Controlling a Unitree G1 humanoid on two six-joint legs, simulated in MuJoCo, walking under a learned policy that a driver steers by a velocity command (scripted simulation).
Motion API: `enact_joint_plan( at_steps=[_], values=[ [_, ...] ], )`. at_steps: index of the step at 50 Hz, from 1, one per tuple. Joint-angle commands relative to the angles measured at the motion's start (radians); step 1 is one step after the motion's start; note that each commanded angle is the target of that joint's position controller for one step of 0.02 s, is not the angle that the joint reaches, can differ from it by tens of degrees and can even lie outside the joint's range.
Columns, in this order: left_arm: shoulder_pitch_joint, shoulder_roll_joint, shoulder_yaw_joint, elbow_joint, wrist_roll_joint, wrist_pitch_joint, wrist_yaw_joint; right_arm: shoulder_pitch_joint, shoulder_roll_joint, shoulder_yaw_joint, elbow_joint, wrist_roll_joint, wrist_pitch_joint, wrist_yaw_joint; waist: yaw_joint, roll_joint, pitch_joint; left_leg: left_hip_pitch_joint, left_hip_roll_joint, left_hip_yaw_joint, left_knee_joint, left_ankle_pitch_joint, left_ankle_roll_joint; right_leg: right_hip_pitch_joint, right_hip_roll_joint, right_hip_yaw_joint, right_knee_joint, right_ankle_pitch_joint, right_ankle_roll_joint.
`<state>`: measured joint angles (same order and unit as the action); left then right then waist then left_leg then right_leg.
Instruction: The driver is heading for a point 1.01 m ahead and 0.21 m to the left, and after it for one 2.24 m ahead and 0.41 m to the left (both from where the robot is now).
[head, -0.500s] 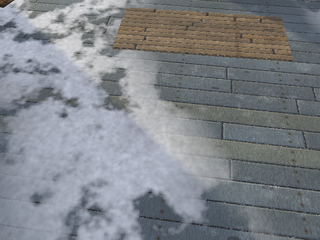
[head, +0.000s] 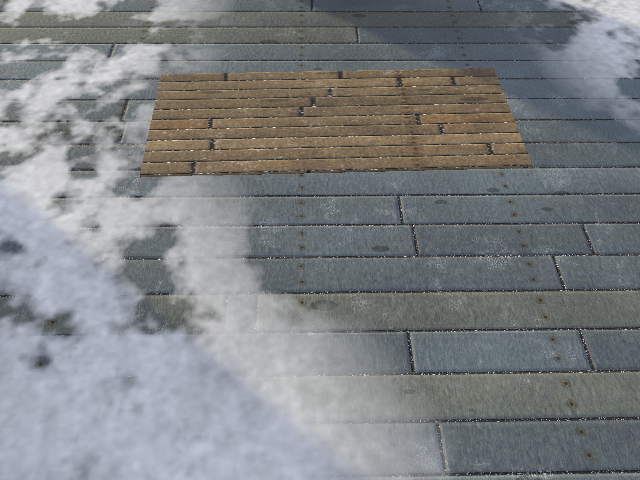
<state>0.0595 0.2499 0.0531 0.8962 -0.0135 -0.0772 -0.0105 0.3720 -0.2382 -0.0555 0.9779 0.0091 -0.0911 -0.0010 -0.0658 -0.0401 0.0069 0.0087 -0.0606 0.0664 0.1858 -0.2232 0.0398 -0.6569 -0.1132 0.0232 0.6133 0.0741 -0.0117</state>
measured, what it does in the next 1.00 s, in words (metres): walks ahead, turning left: right foot, then left foot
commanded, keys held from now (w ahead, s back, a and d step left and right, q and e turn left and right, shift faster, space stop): w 0.36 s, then w+q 0.36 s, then q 0.28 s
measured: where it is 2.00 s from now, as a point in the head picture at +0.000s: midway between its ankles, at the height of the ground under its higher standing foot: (217, 317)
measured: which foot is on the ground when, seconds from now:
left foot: down 0.00-0.16, up 0.18-0.68, down 0.70-1.00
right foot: up 0.00-0.12, down 0.14-0.72, up 0.74-1.00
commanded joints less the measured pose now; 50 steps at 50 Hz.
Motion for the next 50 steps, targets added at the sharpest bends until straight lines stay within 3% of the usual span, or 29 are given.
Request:
enact_joint_plan(
  at_steps=[1,5,6,7,8,9,10,11,12,13,14,15,16,19,23,29,32,33,34,35,36,37,38,39,40,42,44,46,50],
  values=[
    [-0.129,0.054,0.003,-0.090,-0.006,-0.018,-0.016,0.048,-0.162,-0.036,-0.012,0.008,0.002,-0.010,-0.002,0.096,0.085,-0.003,0.299,-0.120,-0.045,0.241,0.152,-0.012,0.021,-0.011,-0.071,-0.003,-0.018],
    [-0.052,0.107,0.024,-0.087,-0.007,-0.030,-0.030,0.013,-0.187,-0.049,-0.010,0.011,0.023,-0.017,0.071,0.126,0.024,0.084,0.327,-0.118,0.104,0.524,0.116,0.142,0.071,-0.047,-0.115,-0.143,-0.071],
    [0.075,0.140,0.044,-0.048,-0.005,-0.030,-0.026,-0.006,-0.178,-0.045,-0.015,0.009,0.029,-0.016,0.138,0.122,-0.051,0.053,0.285,-0.083,0.255,0.663,0.094,0.321,0.105,-0.077,-0.131,-0.138,-0.095],
    [0.259,0.199,0.070,0.004,0.002,-0.028,-0.018,-0.004,-0.146,-0.030,-0.031,0.000,0.032,-0.017,0.205,0.080,-0.182,-0.088,0.226,-0.040,0.497,0.581,0.060,0.607,0.045,-0.009,-0.094,-0.121,-0.139],
    [0.401,0.301,0.096,0.033,0.017,-0.022,-0.013,0.116,-0.037,0.004,-0.045,-0.007,0.016,-0.006,0.181,-0.143,-0.338,-0.506,0.070,0.000,0.909,0.181,-0.019,1.021,-0.216,0.432,-0.135,-0.268,-0.304],
    [0.408,0.239,0.074,0.037,0.004,-0.019,-0.016,0.095,-0.046,0.008,-0.036,0.002,-0.011,-0.001,0.187,-0.203,-0.394,-0.673,0.003,-0.140,1.084,-0.352,-0.021,1.076,-0.282,0.716,-0.302,-0.376,-0.340],
    [0.322,0.181,0.054,0.025,-0.003,-0.022,-0.014,0.005,-0.137,-0.018,-0.060,0.033,-0.030,0.004,0.180,-0.146,-0.252,-0.774,0.070,-0.180,1.163,-0.317,0.004,0.968,-0.248,0.590,-0.316,-0.423,-0.283],
    [0.234,0.145,0.043,0.000,0.000,-0.024,-0.012,-0.065,-0.150,-0.019,-0.080,0.040,-0.037,0.002,0.155,-0.080,-0.156,-0.777,0.127,-0.151,1.135,-0.222,0.018,0.822,-0.215,0.454,-0.335,-0.370,-0.246],
    [0.165,0.109,0.030,-0.010,0.009,-0.024,-0.016,-0.106,-0.146,-0.025,-0.084,0.025,-0.034,-0.006,0.125,-0.009,-0.073,-0.739,0.167,-0.130,1.066,-0.142,0.020,0.669,-0.172,0.347,-0.376,-0.294,-0.221],
    [0.145,0.084,0.022,-0.010,0.021,-0.031,-0.021,-0.100,-0.138,-0.033,-0.081,0.010,-0.024,-0.012,0.094,-0.036,-0.039,-0.657,0.198,-0.139,1.007,-0.097,0.022,0.558,-0.137,0.263,-0.387,-0.130,-0.197],
    [0.131,0.087,0.023,-0.003,0.024,-0.032,-0.023,-0.056,-0.101,-0.029,-0.076,0.010,-0.010,-0.012,0.058,-0.067,-0.051,-0.612,0.211,-0.139,0.976,-0.068,0.013,0.520,-0.132,0.241,-0.421,-0.158,-0.211],
    [0.137,0.064,0.019,0.004,0.021,-0.034,-0.024,-0.060,-0.094,-0.031,-0.069,0.008,0.005,-0.016,0.058,-0.036,-0.037,-0.591,0.216,-0.131,0.959,-0.044,0.016,0.484,-0.094,0.200,-0.452,-0.160,-0.199],
    [0.146,0.112,0.028,0.012,0.023,-0.037,-0.018,-0.053,-0.073,-0.028,-0.074,0.011,0.013,-0.016,0.042,-0.060,-0.029,-0.598,0.218,-0.128,0.928,-0.020,0.004,0.459,-0.119,0.188,-0.474,-0.138,-0.224],
    [0.194,0.138,0.035,0.033,0.020,-0.037,0.003,-0.157,-0.084,-0.032,-0.107,0.001,0.018,-0.017,0.061,0.001,0.017,-0.696,0.227,-0.125,0.767,0.111,-0.032,0.493,-0.115,0.127,-0.507,-0.079,-0.228],
    [0.231,0.145,0.034,0.048,0.018,-0.034,0.018,-0.268,-0.053,-0.019,-0.137,0.008,0.012,0.003,0.100,-0.018,0.036,-0.672,0.190,-0.090,0.538,0.325,-0.024,0.525,-0.079,-0.010,-0.522,-0.042,-0.175],
    [0.310,0.144,0.037,0.088,0.009,-0.012,0.025,-0.414,-0.055,-0.008,-0.211,0.015,0.013,0.037,0.146,0.010,0.091,-0.738,0.147,-0.070,0.400,0.275,0.018,0.739,-0.144,-0.097,-0.471,0.026,-0.150],
    [0.273,0.180,0.049,0.074,0.004,0.008,0.034,-0.389,-0.086,-0.019,-0.238,0.013,0.013,0.057,0.104,-0.029,0.052,-0.646,0.096,-0.005,0.392,0.132,0.061,0.800,-0.166,-0.138,-0.332,0.376,-0.120],
    [0.260,0.195,0.054,0.064,0.004,0.016,0.039,-0.328,-0.110,-0.033,-0.233,0.012,0.016,0.060,0.067,-0.050,0.000,-0.546,0.057,0.030,0.400,0.086,0.079,0.802,-0.160,-0.157,-0.224,0.555,-0.106],
    [0.240,0.197,0.053,0.053,0.004,0.027,0.044,-0.189,-0.148,-0.057,-0.202,0.012,0.018,0.058,-0.010,-0.040,-0.074,-0.363,0.012,0.052,0.362,0.108,0.106,0.758,-0.130,-0.190,-0.039,0.642,-0.080],
    [0.243,0.186,0.045,0.032,0.011,0.026,0.050,-0.020,-0.222,-0.091,-0.166,0.012,0.023,0.045,-0.080,0.018,-0.171,-0.065,0.063,-0.077,0.347,0.132,0.157,0.557,-0.091,-0.200,0.227,0.477,-0.041],
    [0.331,0.054,-0.001,-0.015,0.038,-0.001,0.030,0.057,-0.332,-0.116,-0.158,0.014,0.024,0.034,-0.021,0.262,-0.294,0.332,0.326,-0.600,0.293,0.014,0.344,0.102,0.092,-0.171,0.627,-0.233,0.029],
    [0.286,0.086,-0.001,-0.021,0.015,-0.047,0.014,0.059,-0.279,-0.092,-0.175,0.006,0.020,0.033,-0.033,0.240,-0.387,0.422,0.420,-0.898,0.134,0.060,0.401,-0.063,0.175,0.029,0.781,-0.662,0.026],
    [0.184,0.154,0.019,-0.048,-0.021,-0.072,0.005,0.008,-0.222,-0.075,-0.186,-0.006,0.016,0.029,-0.047,0.185,-0.270,0.338,0.379,-0.719,0.147,0.226,0.334,-0.137,0.112,0.078,0.812,-0.608,0.004],
    [0.149,0.154,0.018,-0.058,-0.020,-0.080,0.008,-0.071,-0.190,-0.065,-0.208,-0.006,0.013,0.027,-0.014,0.099,-0.185,0.181,0.340,-0.556,0.163,0.425,0.296,-0.106,0.067,0.066,0.749,-0.530,-0.002],
    [0.125,0.150,0.026,-0.051,0.006,-0.070,0.020,-0.140,-0.156,-0.053,-0.227,-0.004,0.018,0.028,0.026,0.004,-0.106,0.020,0.291,-0.428,0.150,0.571,0.253,-0.050,0.035,0.042,0.678,-0.485,0.003],
    [0.169,0.150,0.038,-0.063,0.018,-0.035,0.032,-0.186,-0.159,-0.052,-0.249,-0.015,0.022,0.022,0.089,0.052,-0.081,-0.181,0.265,-0.354,0.128,0.725,0.267,0.086,0.014,0.048,0.595,-0.476,0.035],
    [0.178,0.113,0.035,-0.073,0.022,-0.012,0.040,-0.185,-0.180,-0.059,-0.253,-0.014,0.025,0.012,0.108,0.066,-0.080,-0.254,0.213,-0.282,0.123,0.771,0.247,0.119,0.036,0.025,0.478,-0.415,0.058],
    [0.129,0.100,0.031,-0.099,0.028,-0.001,0.047,-0.162,-0.207,-0.067,-0.253,-0.003,0.034,-0.002,0.097,0.088,-0.095,-0.263,0.190,-0.263,0.140,0.795,0.228,0.112,0.070,0.013,0.328,-0.324,0.077],
    [0.019,0.095,0.024,-0.141,0.020,0.009,0.038,-0.141,-0.208,-0.068,-0.258,0.012,0.070,-0.027,0.056,0.138,-0.135,-0.243,0.162,-0.288,0.176,0.629,0.161,0.169,0.118,0.031,0.099,-0.131,0.084]
  ],
)
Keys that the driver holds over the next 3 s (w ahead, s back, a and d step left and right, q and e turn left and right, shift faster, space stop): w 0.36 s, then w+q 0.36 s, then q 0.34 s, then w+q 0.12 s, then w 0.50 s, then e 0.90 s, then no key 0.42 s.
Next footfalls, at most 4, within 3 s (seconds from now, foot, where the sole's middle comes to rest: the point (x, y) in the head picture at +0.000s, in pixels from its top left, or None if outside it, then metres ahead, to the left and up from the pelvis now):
0.14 right None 0.27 -0.14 -0.78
0.70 left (263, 446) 0.57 0.10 -0.78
1.16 right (318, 353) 0.79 -0.02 -0.78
1.62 left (186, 360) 0.79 0.28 -0.78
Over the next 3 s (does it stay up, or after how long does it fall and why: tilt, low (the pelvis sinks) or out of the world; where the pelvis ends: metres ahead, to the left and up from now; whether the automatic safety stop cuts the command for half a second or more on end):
stays up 0.94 0.27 -0.01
